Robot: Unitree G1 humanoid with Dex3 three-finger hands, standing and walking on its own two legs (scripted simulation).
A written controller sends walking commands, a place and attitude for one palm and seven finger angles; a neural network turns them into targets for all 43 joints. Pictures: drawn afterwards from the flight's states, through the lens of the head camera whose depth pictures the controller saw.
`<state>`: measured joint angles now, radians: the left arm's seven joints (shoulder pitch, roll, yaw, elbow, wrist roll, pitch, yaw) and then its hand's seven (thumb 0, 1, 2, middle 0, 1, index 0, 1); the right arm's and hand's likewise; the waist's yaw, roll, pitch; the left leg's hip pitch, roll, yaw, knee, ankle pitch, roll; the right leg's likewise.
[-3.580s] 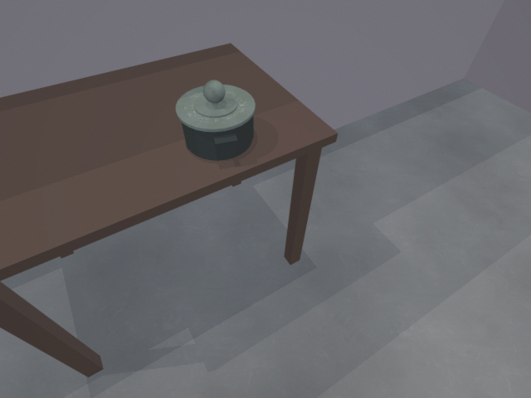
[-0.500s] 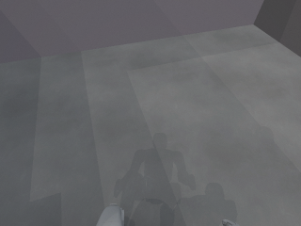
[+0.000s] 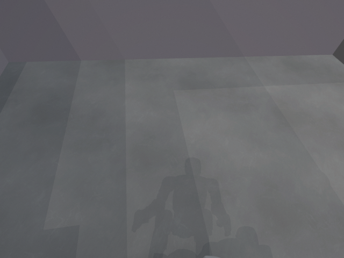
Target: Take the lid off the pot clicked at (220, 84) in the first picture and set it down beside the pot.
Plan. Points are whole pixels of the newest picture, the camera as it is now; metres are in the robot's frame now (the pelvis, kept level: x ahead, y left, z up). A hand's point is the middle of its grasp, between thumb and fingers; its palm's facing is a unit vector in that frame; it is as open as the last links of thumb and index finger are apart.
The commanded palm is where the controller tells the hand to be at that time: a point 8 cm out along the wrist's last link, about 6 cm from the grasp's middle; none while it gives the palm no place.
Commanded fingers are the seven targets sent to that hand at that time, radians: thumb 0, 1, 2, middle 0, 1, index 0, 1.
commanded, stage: turn to face it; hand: left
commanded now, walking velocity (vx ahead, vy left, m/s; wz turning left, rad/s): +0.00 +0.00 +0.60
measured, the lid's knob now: out of the picture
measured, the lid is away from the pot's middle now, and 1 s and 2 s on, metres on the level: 0.00 0.00 0.00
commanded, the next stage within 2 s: none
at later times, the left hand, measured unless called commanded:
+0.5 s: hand out of the picture +0.00 +0.16 -0.16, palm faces +0.34 -0.91 -0.26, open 7.4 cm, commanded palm none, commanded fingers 0.00 0.90 0.90 -0.20 -0.30 -0.20 -0.30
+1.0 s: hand out of the picture -0.04 +0.21 -0.15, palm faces +0.59 -0.74 -0.30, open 7.4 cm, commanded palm none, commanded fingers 0.00 0.90 0.90 -0.20 -0.30 -0.20 -0.30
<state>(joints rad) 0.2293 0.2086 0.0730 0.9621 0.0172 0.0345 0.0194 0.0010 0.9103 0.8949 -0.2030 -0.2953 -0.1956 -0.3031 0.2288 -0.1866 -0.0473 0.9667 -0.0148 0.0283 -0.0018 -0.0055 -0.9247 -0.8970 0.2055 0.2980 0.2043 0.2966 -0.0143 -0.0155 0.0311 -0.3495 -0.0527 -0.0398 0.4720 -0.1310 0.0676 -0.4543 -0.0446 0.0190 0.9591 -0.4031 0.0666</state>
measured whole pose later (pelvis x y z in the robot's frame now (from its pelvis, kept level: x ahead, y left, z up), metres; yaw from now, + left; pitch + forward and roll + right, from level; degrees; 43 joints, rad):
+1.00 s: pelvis +0.00 -0.04 -0.01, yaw +37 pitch +1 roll +0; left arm 0.17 0.27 0.06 0.84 0.00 0.03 0.02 0.00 0.91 0.90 -0.20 -0.30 -0.20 -0.30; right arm 0.17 -0.23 -0.06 0.89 -0.01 0.06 0.01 0.01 -0.90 -0.90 0.21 0.30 0.20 0.30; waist -0.02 0.02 0.07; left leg -0.32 -0.06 -0.15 0.56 -0.24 0.00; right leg -0.34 -0.01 0.00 0.68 -0.36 0.08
